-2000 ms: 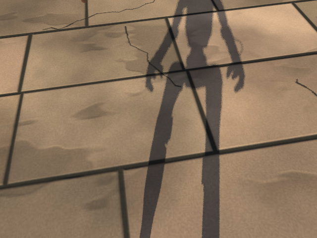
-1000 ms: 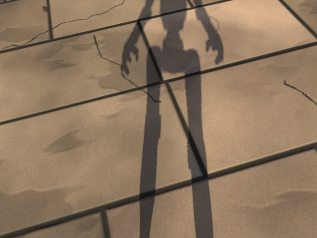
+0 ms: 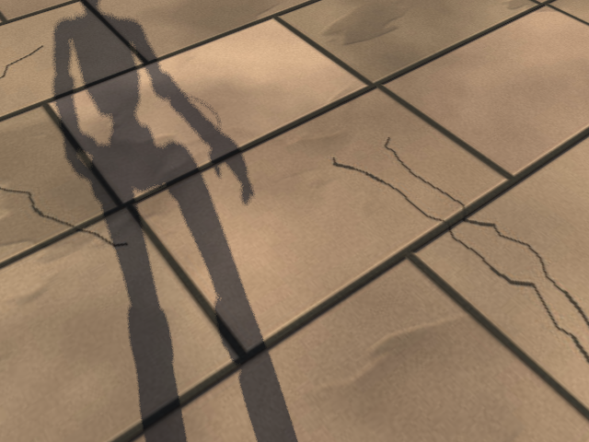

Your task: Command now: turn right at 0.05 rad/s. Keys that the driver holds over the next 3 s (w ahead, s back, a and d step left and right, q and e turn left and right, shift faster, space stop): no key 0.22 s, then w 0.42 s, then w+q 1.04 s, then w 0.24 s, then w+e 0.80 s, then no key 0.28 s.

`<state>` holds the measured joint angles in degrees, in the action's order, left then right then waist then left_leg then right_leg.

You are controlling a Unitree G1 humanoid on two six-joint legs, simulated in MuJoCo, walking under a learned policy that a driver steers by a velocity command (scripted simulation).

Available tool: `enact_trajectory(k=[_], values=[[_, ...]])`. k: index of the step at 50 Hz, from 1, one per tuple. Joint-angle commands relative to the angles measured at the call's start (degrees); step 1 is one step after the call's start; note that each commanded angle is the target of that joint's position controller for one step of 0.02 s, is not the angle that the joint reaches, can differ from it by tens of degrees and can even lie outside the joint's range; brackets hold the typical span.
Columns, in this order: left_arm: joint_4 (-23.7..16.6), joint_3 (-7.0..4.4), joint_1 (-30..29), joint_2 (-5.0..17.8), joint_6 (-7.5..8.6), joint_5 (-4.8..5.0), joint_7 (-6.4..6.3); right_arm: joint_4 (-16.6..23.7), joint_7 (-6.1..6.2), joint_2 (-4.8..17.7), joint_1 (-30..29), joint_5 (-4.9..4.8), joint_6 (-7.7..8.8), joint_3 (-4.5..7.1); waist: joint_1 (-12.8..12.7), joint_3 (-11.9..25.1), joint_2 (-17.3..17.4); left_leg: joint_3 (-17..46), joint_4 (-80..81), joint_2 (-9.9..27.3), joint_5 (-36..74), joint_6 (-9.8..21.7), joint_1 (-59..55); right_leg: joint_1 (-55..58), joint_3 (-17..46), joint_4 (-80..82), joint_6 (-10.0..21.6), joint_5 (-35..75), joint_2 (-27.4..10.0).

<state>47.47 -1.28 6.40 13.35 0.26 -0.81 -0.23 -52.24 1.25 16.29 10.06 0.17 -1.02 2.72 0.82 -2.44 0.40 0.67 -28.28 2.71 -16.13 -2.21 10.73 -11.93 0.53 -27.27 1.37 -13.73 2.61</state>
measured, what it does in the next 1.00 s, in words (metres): walks ahead: left foot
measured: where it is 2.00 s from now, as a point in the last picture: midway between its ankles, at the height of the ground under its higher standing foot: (222, 335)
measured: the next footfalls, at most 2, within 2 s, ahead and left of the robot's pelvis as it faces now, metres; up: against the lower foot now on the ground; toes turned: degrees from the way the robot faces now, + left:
left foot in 0.90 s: +0.41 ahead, +0.14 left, +0.00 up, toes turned +7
right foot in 1.40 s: +0.73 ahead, +0.02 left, +0.00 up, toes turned +27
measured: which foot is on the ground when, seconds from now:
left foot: down 0.00-0.48, up 0.50-0.88, down 0.90-1.00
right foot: down 0.00-0.92, up 0.94-1.00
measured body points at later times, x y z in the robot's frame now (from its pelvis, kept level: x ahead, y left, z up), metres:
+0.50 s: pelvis +0.05 -0.01 -0.01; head +0.05 -0.02 +0.44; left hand +0.10 +0.27 -0.14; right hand +0.09 -0.28 -0.15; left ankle -0.02 +0.14 -0.73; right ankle +0.01 -0.10 -0.74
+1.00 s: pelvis +0.29 +0.06 -0.02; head +0.32 +0.07 +0.43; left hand +0.27 +0.33 -0.15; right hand +0.49 -0.18 -0.12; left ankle +0.37 +0.13 -0.74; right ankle +0.14 -0.11 -0.63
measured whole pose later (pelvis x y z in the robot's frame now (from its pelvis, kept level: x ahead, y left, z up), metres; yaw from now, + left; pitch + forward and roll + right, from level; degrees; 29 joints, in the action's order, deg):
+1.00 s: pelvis +0.29 +0.06 -0.02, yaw +9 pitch +0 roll +0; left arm 54.8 -1.8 18.1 14.9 6.6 1.0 -0.1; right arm -47.1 -2.7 16.1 4.8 -0.9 4.0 3.4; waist -1.0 -3.7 -0.4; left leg -2.0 -32.7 -5.0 -8.1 5.5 24.5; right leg -13.8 2.1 -68.3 1.1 -23.0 -1.4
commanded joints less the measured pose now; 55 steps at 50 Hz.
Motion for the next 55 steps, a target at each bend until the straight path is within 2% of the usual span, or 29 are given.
enact_trajectory(k=[1, 5, 11, 12, 14, 16, 20, 22, 23, 24, 25, 26, 27, 28, 30, 32, 36, 39, 41, 43, 44, 45, 46, 47, 48, 49, 50, 52, 55], values=[[-1.6, -2.21, -0.8, 8.6, 0.43, -0.18, -0.37, 1.9, -0.39, 6.5, -1.3, 0.29, 1.27, 1.04, -0.7, 2.8, 2.6, 3.1, 6.1, 2.8, 7.0, 3.8, 1.5, 2.9, 3.8, 4.1, 0.4, 2.9, -3.9], [0.3, -2.23, -0.2, 7.7, -0.47, 0.19, -1.06, -0.2, -0.14, 6.1, -0.7, 0.32, 2.40, 0.59, -0.6, 2.5, 2.9, 2.1, 5.8, 1.7, 10.3, 2.2, 0.6, 3.3, 4.0, 3.7, 1.1, 8.2, -4.3], [4.0, -2.31, 0.8, 7.5, -0.46, 0.42, -1.16, -2.0, 0.46, 5.9, -0.3, 0.23, 2.00, 0.07, -0.3, 1.7, 0.3, 1.7, 5.8, 1.0, 9.1, 2.5, 0.0, 2.8, 3.4, 4.1, 0.2, 8.6, -4.0], [4.9, -2.33, 1.7, 7.5, -0.53, 0.53, -1.26, -2.7, 0.56, 5.8, 0.7, 0.10, 1.88, 0.07, -0.2, 2.8, 0.2, 1.1, 5.9, 0.4, 3.4, 2.8, -0.4, 2.9, 2.5, 3.8, 0.3, 3.0, -3.2], [5.6, -2.68, 2.2, 7.9, -0.59, 1.23, -1.45, -2.8, 0.82, 6.8, 1.0, -0.65, 1.59, 0.45, -0.2, 0.0, 0.9, 2.2, 5.9, 0.0, -15.9, 5.1, 2.7, -1.6, 1.2, 1.8, 1.4, -16.6, -1.4], [5.3, -2.57, 1.9, 7.5, 0.52, 1.58, -1.43, -2.4, 0.94, 7.1, 1.9, -1.10, 2.23, 0.52, 0.2, -4.8, 2.1, 7.1, 8.3, 2.7, -26.5, 7.7, 5.2, -8.1, 1.9, 0.0, 2.4, -23.5, -1.8], [4.7, -2.29, 0.8, 5.3, 4.02, 2.30, -0.10, -3.5, 0.38, 10.2, 5.9, -1.80, 4.29, 1.74, 0.3, -6.1, 9.5, 24.1, 17.0, 14.5, -27.9, 14.8, 1.8, -12.2, -1.6, -10.4, 2.5, -11.1, -2.0], [6.8, -2.52, 6.2, 5.5, 4.69, 2.74, 0.39, -1.6, -0.12, 9.1, 0.9, -2.04, 4.42, 1.44, -3.6, -5.6, 8.5, 19.1, 14.6, 12.0, -21.2, 12.8, 7.3, -1.9, -1.8, -2.0, 4.4, -9.7, -2.3], [9.4, -3.14, 12.0, 6.8, 4.81, 2.81, 0.39, 0.1, -0.35, 7.5, -3.1, -1.98, 4.42, 0.99, -6.4, -4.7, 6.1, 12.8, 9.6, 7.8, -14.8, 9.9, 12.0, 6.4, 0.5, 2.7, 5.0, -6.9, -2.9], [11.6, -4.27, 18.1, 10.6, 5.07, 2.59, 0.24, 2.3, -0.55, 4.1, -6.3, -1.77, 5.06, 0.07, -7.9, -3.5, -4.1, 2.4, -5.0, 0.4, -5.9, 5.6, 19.5, 14.0, 13.5, 8.5, 8.0, -11.1, -9.2], [12.5, -5.77, 23.3, 16.4, 5.42, 2.44, 0.80, 4.3, -0.42, 3.5, -6.8, -1.31, 6.29, -0.08, -9.1, -0.8, -16.5, -2.8, -22.0, -4.8, -7.8, 2.8, 29.5, 23.6, 32.7, 14.9, 14.1, -6.4, -19.8], [12.0, -4.40, 22.4, 12.3, 6.08, 1.30, 1.08, 4.2, -0.52, 5.8, -6.2, -1.95, 7.04, 0.55, -7.8, -0.7, -11.7, 2.3, -33.5, -3.7, -16.2, 3.2, 36.4, 26.2, 36.8, 14.5, 16.4, 0.5, -23.3], [11.3, -3.53, 20.6, 9.3, 6.64, 0.98, 1.25, 3.5, -1.07, 5.7, -4.0, -2.87, 7.52, 0.56, -5.9, -1.1, -7.3, 4.7, -38.7, -1.5, -13.7, 4.8, 39.3, 27.3, 32.1, 13.0, 15.3, 5.5, -22.4], [10.9, -3.25, 19.5, 8.7, 6.81, 1.02, 1.38, 3.1, -1.47, 4.9, -3.4, -3.15, 7.76, 0.46, -4.8, -0.7, -5.4, 4.2, -40.1, 0.4, -9.6, 5.8, 41.7, 28.1, 27.4, 13.1, 13.7, 7.8, -21.2], [10.9, -1.98, 19.2, 6.0, 5.99, 1.13, 1.35, 3.8, -2.26, 4.6, -5.8, -2.03, 7.72, 0.78, -4.1, -1.4, -3.3, 2.1, -37.2, 3.3, -2.6, 6.2, 42.0, 26.4, 18.4, 14.7, 10.6, 17.8, -18.4], [10.8, -1.73, 19.2, 6.2, 4.99, 1.25, 0.77, 4.7, -3.40, 2.2, -7.0, -1.63, 7.32, 0.11, -3.7, -1.9, -5.7, -0.3, -30.5, 3.8, 1.4, 4.2, 37.4, 21.2, 12.9, 16.7, 10.4, 21.5, -16.6], [9.8, -2.03, 17.9, 9.4, 4.82, 0.57, -0.88, 8.1, -3.95, -0.5, -15.7, -1.61, 6.30, -1.47, -5.2, -4.7, -5.0, -4.8, -11.4, 0.7, 14.0, 2.4, 25.0, 8.6, 2.8, 22.5, 8.4, 16.8, -12.9], [10.9, -2.51, 19.6, 10.2, 5.41, 1.31, -0.85, 9.8, -4.09, 1.7, -17.5, -2.16, 5.60, -1.11, -4.5, -5.8, -6.2, -3.7, -5.9, -0.2, 17.8, 4.7, 21.2, 10.3, -0.1, 24.1, 7.6, 16.8, -15.5], [10.5, -2.81, 18.6, 10.4, 5.22, 1.43, -0.77, 10.6, -4.51, 3.5, -17.1, -1.99, 5.69, -0.42, -2.9, -4.5, -5.7, -3.8, -4.2, -1.5, 16.6, 7.3, 19.6, 14.9, -2.6, 20.0, 6.2, 28.4, -16.7], [9.7, -3.32, 17.4, 11.7, 4.29, 0.77, -1.00, 9.5, -4.73, 5.7, -10.6, -1.84, 5.50, 1.07, 1.2, 1.3, -7.3, -5.8, -5.8, -4.6, 13.1, 9.6, 11.6, 18.4, -5.0, 9.2, 4.6, 48.7, -17.0], [8.9, -3.31, 16.6, 11.6, 3.46, 0.34, -1.29, 7.1, -4.62, 7.6, -2.4, -1.95, 5.10, 2.48, 5.3, 6.0, -7.0, -7.2, -5.7, -7.0, 11.6, 10.9, 2.2, 16.7, -7.0, -2.0, 3.2, 54.9, -15.5], [7.8, -3.06, 16.9, 11.5, 3.15, -0.08, -1.68, 5.1, -4.09, 10.1, 5.9, -2.10, 4.48, 4.01, 8.8, 9.7, -5.0, -2.4, -5.8, -5.4, 10.0, 12.6, -11.8, 6.3, -7.5, -16.2, 1.4, 48.6, -13.9], [5.2, -1.05, 21.8, 5.1, 4.28, -0.63, -0.83, 5.0, -3.50, 15.6, 11.7, -1.42, 4.16, 5.38, 6.0, 17.9, 9.3, 27.4, -1.8, 10.1, -4.2, 22.7, -33.1, -18.0, -7.3, -41.7, -2.5, 15.8, -4.6], [5.3, -0.35, 20.5, 4.0, 6.84, 0.36, 0.18, 5.0, -3.47, 13.0, 11.3, -1.35, 4.26, 4.23, 5.6, 23.4, 10.8, 49.8, 12.0, 16.5, -15.3, 25.7, -35.0, -26.3, 3.9, -52.5, -1.6, -16.7, 0.7], [2.8, -1.93, 13.9, 9.3, 8.37, 2.90, 0.69, 5.2, -3.48, 9.9, 8.2, -1.10, 5.02, 3.34, 5.8, 13.5, 8.8, 43.7, 14.8, 14.8, -15.3, 22.0, -27.8, -32.3, 6.8, -55.0, 0.1, -13.5, -2.6], [1.4, -2.08, 10.5, 10.6, 9.19, 3.37, 0.44, 6.2, -3.57, 8.6, 4.0, -0.92, 5.68, 2.89, 3.8, 7.6, 3.8, 35.5, 15.6, 12.9, -9.4, 20.1, -18.4, -31.4, 5.9, -51.5, 1.2, -8.0, -5.4], [1.3, -2.47, 9.3, 10.6, 9.32, 2.32, -0.22, 7.3, -3.77, 7.5, 0.4, -0.58, 6.15, 2.47, 1.4, 4.3, -1.0, 29.4, 16.4, 10.5, -2.3, 19.1, -9.5, -28.2, 5.4, -46.8, 1.2, -4.8, -7.5], [1.0, -3.08, 11.2, 10.2, 7.86, 0.90, -0.93, 8.8, -3.69, 6.4, -3.3, 0.22, 6.52, 2.10, -2.6, 3.4, 1.0, 22.9, 18.0, 6.8, 5.2, 18.3, 0.6, -20.5, 6.2, -40.5, 0.4, -2.5, -10.1], [-1.4, -3.13, 8.1, 8.5, 6.10, -0.34, -1.40, 8.6, -2.60, 7.2, -0.6, -0.64, 6.61, 2.28, -2.6, 1.5, 2.1, 17.7, 19.8, 4.7, 8.4, 18.8, 7.2, -20.1, 4.1, -31.9, -2.5, 1.7, -9.9]])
